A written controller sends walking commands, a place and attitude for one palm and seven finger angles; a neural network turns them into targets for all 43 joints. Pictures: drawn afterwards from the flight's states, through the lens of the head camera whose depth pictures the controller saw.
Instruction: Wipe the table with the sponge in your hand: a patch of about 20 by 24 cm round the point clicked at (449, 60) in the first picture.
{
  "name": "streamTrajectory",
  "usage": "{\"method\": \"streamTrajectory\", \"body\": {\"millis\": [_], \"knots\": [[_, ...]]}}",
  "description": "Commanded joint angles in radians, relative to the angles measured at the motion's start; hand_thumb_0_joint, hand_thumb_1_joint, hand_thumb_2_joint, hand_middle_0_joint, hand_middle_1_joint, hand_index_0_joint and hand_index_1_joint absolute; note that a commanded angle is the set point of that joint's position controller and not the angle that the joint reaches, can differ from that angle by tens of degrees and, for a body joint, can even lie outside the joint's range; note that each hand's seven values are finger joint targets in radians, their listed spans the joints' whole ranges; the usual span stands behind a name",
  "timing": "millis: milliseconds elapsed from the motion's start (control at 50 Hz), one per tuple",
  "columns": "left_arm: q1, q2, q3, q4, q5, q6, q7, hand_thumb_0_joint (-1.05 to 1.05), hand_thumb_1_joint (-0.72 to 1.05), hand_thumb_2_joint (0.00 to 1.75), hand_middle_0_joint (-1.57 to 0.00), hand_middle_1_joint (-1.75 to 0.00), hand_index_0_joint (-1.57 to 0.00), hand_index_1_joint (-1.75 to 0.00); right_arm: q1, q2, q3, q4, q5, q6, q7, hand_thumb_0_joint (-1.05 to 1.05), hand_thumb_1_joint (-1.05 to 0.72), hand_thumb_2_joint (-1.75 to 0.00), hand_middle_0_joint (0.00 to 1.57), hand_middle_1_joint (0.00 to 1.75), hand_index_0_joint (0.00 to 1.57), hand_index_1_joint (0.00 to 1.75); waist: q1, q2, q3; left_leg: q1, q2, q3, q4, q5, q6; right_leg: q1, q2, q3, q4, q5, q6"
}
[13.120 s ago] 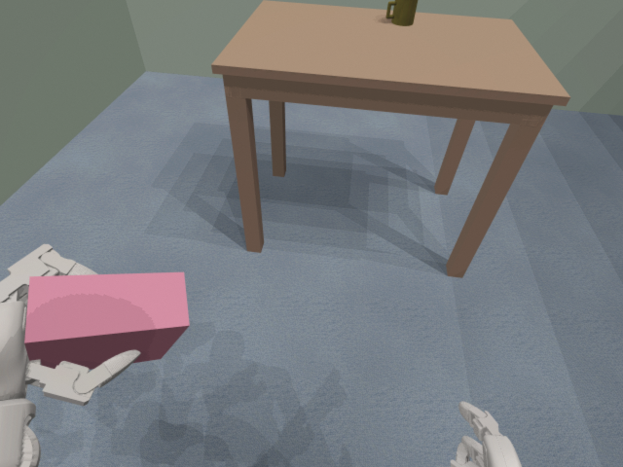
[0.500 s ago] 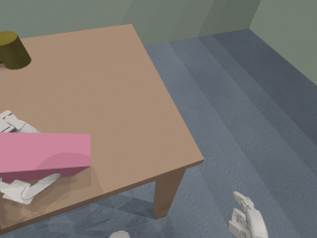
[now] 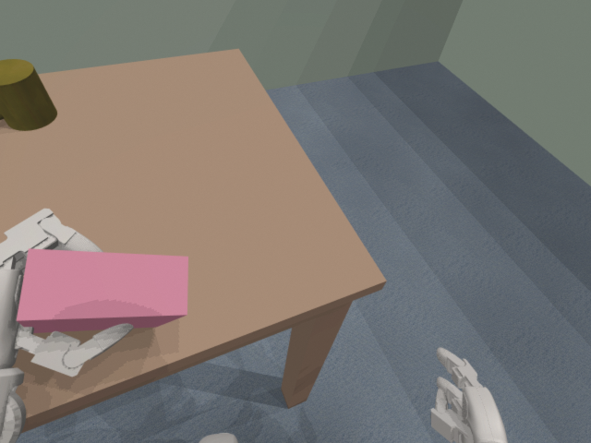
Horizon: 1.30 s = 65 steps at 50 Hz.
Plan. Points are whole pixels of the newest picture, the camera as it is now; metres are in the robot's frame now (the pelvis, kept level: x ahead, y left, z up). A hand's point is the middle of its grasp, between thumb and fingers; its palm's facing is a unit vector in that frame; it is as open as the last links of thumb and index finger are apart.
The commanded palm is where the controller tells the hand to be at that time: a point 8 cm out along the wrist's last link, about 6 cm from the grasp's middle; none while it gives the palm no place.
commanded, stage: come to a stop and stand still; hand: left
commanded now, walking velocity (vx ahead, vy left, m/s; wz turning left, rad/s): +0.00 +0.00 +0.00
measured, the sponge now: (128, 296) +0.23 +0.19 +0.13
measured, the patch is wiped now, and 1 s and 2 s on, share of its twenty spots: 0.00 0.00 0.00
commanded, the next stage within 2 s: look again from close up in 0.60 s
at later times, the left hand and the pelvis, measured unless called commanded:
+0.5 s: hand (23, 281) +0.22 +0.27 +0.17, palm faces +0.40 -0.84 -0.37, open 9.7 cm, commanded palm +0.16 +0.30 +0.19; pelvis +0.01 +0.02 +0.01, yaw +2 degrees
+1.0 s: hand (42, 261) +0.24 +0.26 +0.17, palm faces +0.39 -0.83 -0.39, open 9.7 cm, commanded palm +0.19 +0.30 +0.19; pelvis +0.03 +0.01 +0.01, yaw +1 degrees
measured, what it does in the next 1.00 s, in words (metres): stands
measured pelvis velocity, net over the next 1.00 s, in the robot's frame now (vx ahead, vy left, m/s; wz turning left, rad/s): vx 0.03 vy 0.01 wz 0.02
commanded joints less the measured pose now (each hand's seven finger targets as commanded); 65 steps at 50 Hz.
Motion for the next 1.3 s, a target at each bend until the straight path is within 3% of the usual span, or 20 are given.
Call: {"method": "streamTrajectory", "body": {"millis": [0, 20, 60, 140, 180, 240, 360, 380, 420, 580, 740, 860, 1060, 1080, 1100, 1120, 1140, 1160, 1200, 1280], "knots": [[-0.113, 0.228, 0.220, -0.255, -0.030, -0.102, 0.067, 0.00, 0.10, 1.30, -1.20, -1.60, -1.20, -1.60, -0.081, -0.102, -0.024, -0.139, -0.003, -0.029, -0.036, 0.00, -0.90, -0.90, 0.20, 0.30, 0.20, 0.30, 0.012, 0.139, -0.131, 0.130, -0.025, -0.058, -0.175, -0.142, 0.024, -0.080, -0.019, 0.041, -0.202, -0.107, -0.062], [-0.127, 0.221, 0.214, -0.247, -0.026, -0.106, 0.067, 0.00, 0.10, 1.30, -1.20, -1.60, -1.20, -1.60, -0.085, -0.108, -0.025, -0.137, -0.001, -0.030, -0.041, 0.00, -0.90, -0.90, 0.20, 0.30, 0.20, 0.30, 0.016, 0.223, -0.130, 0.101, 0.012, -0.090, -0.247, -0.186, 0.036, -0.032, 0.014, -0.001, -0.151, -0.076, -0.047], [-0.149, 0.205, 0.206, -0.208, -0.019, -0.103, 0.071, 0.00, 0.10, 1.30, -1.20, -1.60, -1.20, -1.60, -0.093, -0.107, -0.017, -0.134, 0.003, -0.036, -0.047, 0.00, -0.90, -0.90, 0.20, 0.30, 0.20, 0.30, 0.023, 0.298, -0.132, -0.005, 0.081, -0.139, -0.329, -0.292, 0.066, 0.086, 0.028, -0.067, -0.041, -0.030, -0.029], [-0.161, 0.130, 0.120, -0.153, -0.005, -0.085, 0.061, 0.00, 0.10, 1.30, -1.20, -1.60, -1.20, -1.60, -0.060, -0.112, -0.019, -0.115, 0.007, -0.048, -0.030, 0.00, -0.90, -0.90, 0.20, 0.30, 0.20, 0.30, 0.022, 0.146, -0.145, 0.014, 0.041, -0.100, -0.254, -0.239, 0.057, 0.104, 0.013, -0.034, -0.126, 0.031, -0.033], [-0.174, 0.087, 0.059, -0.149, 0.005, -0.071, 0.059, 0.00, 0.10, 1.30, -1.20, -1.60, -1.20, -1.60, -0.063, -0.116, -0.016, -0.105, 0.006, -0.052, -0.026, 0.00, -0.90, -0.90, 0.20, 0.30, 0.20, 0.30, 0.013, 0.141, -0.121, 0.039, 0.025, -0.096, -0.263, -0.244, 0.048, 0.067, 0.017, -0.029, -0.162, 0.023, -0.030], [-0.200, 0.102, 0.055, -0.168, 0.016, -0.065, 0.063, 0.00, 0.10, 1.30, -1.20, -1.60, -1.20, -1.60, -0.073, -0.116, -0.017, -0.096, 0.002, -0.053, -0.020, 0.00, -0.90, -0.90, 0.20, 0.30, 0.20, 0.30, 0.018, 0.106, -0.131, 0.077, 0.000, -0.078, -0.242, -0.175, 0.039, 0.065, 0.012, -0.012, -0.203, 0.060, -0.031], [-0.188, 0.181, 0.140, -0.199, 0.015, -0.059, 0.084, 0.00, 0.10, 1.30, -1.20, -1.60, -1.20, -1.60, -0.115, -0.100, -0.008, -0.089, -0.001, -0.036, -0.031, 0.00, -0.90, -0.90, 0.20, 0.30, 0.20, 0.30, 0.023, 0.139, -0.163, 0.125, -0.008, -0.059, -0.245, -0.071, 0.031, 0.101, 0.004, -0.018, -0.216, 0.131, -0.032], [-0.184, 0.150, 0.114, -0.203, 0.010, -0.061, 0.080, 0.00, 0.10, 1.30, -1.20, -1.60, -1.20, -1.60, -0.105, -0.099, -0.008, -0.094, -0.002, -0.031, -0.031, 0.00, -0.90, -0.90, 0.20, 0.30, 0.20, 0.30, 0.021, 0.121, -0.160, 0.111, -0.007, -0.072, -0.247, -0.056, 0.034, 0.122, 0.001, -0.024, -0.209, 0.144, -0.033], [-0.162, 0.163, 0.128, -0.224, 0.003, -0.063, 0.079, 0.00, 0.10, 1.30, -1.20, -1.60, -1.20, -1.60, -0.109, -0.098, -0.011, -0.102, 0.000, -0.026, -0.031, 0.00, -0.90, -0.90, 0.20, 0.30, 0.20, 0.30, 0.024, 0.151, -0.177, 0.134, -0.007, -0.061, -0.237, -0.015, 0.032, 0.132, -0.005, -0.019, -0.210, 0.173, -0.035], [-0.081, 0.132, 0.101, -0.191, -0.001, -0.043, 0.085, 0.00, 0.10, 1.30, -1.20, -1.60, -1.20, -1.60, -0.106, -0.107, -0.018, -0.102, 0.005, -0.002, -0.037, 0.00, -0.90, -0.90, 0.20, 0.30, 0.20, 0.30, 0.021, 0.121, -0.191, 0.168, 0.002, -0.052, -0.227, 0.099, 0.033, 0.148, -0.017, -0.028, -0.213, 0.249, -0.030], [-0.100, 0.161, 0.115, -0.236, -0.003, -0.031, 0.097, 0.00, 0.10, 1.30, -1.20, -1.60, -1.20, -1.60, -0.117, -0.109, -0.025, -0.112, 0.010, 0.016, -0.045, 0.00, -0.90, -0.90, 0.20, 0.30, 0.20, 0.30, 0.025, 0.111, -0.212, 0.206, 0.005, -0.044, -0.195, 0.186, 0.035, 0.166, -0.035, -0.006, -0.209, 0.327, -0.034], [-0.077, 0.170, 0.130, -0.228, -0.004, -0.021, 0.106, 0.00, 0.10, 1.30, -1.20, -1.60, -1.20, -1.60, -0.131, -0.104, -0.021, -0.108, 0.012, 0.024, -0.052, 0.00, -0.90, -0.90, 0.20, 0.30, 0.20, 0.30, 0.024, 0.135, -0.190, 0.211, 0.008, -0.035, -0.208, 0.157, 0.032, 0.143, -0.035, 0.002, -0.218, 0.298, -0.036], [-0.054, 0.168, 0.130, -0.211, -0.006, -0.006, 0.105, 0.00, 0.10, 1.30, -1.20, -1.60, -1.20, -1.60, -0.126, -0.103, -0.020, -0.110, 0.015, 0.041, -0.055, 0.00, -0.90, -0.90, 0.20, 0.30, 0.20, 0.30, 0.021, 0.105, -0.191, 0.210, 0.016, -0.037, -0.210, 0.174, 0.034, 0.151, -0.040, -0.001, -0.217, 0.311, -0.033], [-1.058, 0.932, 0.691, -0.388, 0.133, -0.116, 0.081, 0.00, 0.10, 1.30, -1.20, -1.60, -1.20, -1.60, -0.027, -0.127, -0.039, -0.078, -0.067, -0.009, -0.050, 0.00, -0.90, -0.90, 0.20, 0.30, 0.20, 0.30, 0.070, -0.019, -0.068, 0.103, 0.025, -0.013, -0.075, 0.282, 0.025, -0.040, -0.075, 0.054, -0.272, 0.393, -0.081], [-0.452, 0.298, 0.278, 0.197, 0.040, -0.079, 0.041, 0.00, 0.10, 1.30, -1.20, -1.60, -1.20, -1.60, -0.082, -0.027, -0.002, -0.011, -0.033, -0.014, -0.048, 0.00, -0.90, -0.90, 0.20, 0.30, 0.20, 0.30, 0.023, -0.018, -0.250, 0.231, -0.040, -0.033, -0.168, 0.354, 0.025, 0.085, -0.088, 0.074, -0.159, 0.514, -0.113], [-0.257, 0.183, 0.172, 0.144, 0.020, -0.069, 0.026, 0.00, 0.10, 1.30, -1.20, -1.60, -1.20, -1.60, -0.040, -0.127, -0.055, -0.098, -0.001, -0.032, -0.043, 0.00, -0.90, -0.90, 0.20, 0.30, 0.20, 0.30, 0.053, 0.130, -0.272, 0.343, -0.013, 0.006, -0.132, 0.451, 0.022, 0.075, -0.062, 0.113, -0.171, 0.584, -0.084], [-0.229, 0.163, 0.112, -0.032, -0.002, -0.077, 0.026, 0.00, 0.10, 1.30, -1.20, -1.60, -1.20, -1.60, -0.050, -0.129, -0.051, -0.104, 0.007, -0.031, -0.029, 0.00, -0.90, -0.90, 0.20, 0.30, 0.20, 0.30, 0.041, 0.216, -0.325, 0.366, 0.007, -0.022, -0.143, 0.521, 0.042, 0.111, -0.063, 0.043, -0.126, 0.503, -0.062], [-0.139, 0.082, 0.047, -0.066, -0.014, -0.071, 0.034, 0.00, 0.10, 1.30, -1.20, -1.60, -1.20, -1.60, -0.088, -0.108, -0.045, -0.109, 0.015, -0.036, -0.015, 0.00, -0.90, -0.90, 0.20, 0.30, 0.20, 0.30, 0.044, 0.277, -0.350, 0.404, 0.028, -0.031, -0.148, 0.561, 0.051, 0.096, -0.046, 0.001, -0.087, 0.391, -0.054], [-0.078, 0.126, 0.057, -0.167, -0.008, -0.056, 0.045, 0.00, 0.10, 1.30, -1.20, -1.60, -1.20, -1.60, -0.091, -0.126, -0.046, -0.131, 0.010, -0.032, 0.007, 0.00, -0.90, -0.90, 0.20, 0.30, 0.20, 0.30, 0.050, 0.168, -0.316, 0.287, 0.052, -0.045, -0.155, 0.490, 0.053, 0.118, -0.035, -0.022, -0.093, 0.288, -0.041], [-0.028, 0.180, 0.137, -0.161, -0.013, -0.043, 0.074, 0.00, 0.10, 1.30, -1.20, -1.60, -1.20, -1.60, -0.101, -0.119, -0.031, -0.138, 0.007, -0.013, -0.016, 0.00, -0.90, -0.90, 0.20, 0.30, 0.20, 0.30, 0.036, 0.005, -0.238, 0.166, -0.002, -0.026, -0.175, 0.153, 0.035, 0.110, -0.039, -0.002, -0.183, 0.237, -0.038]]}}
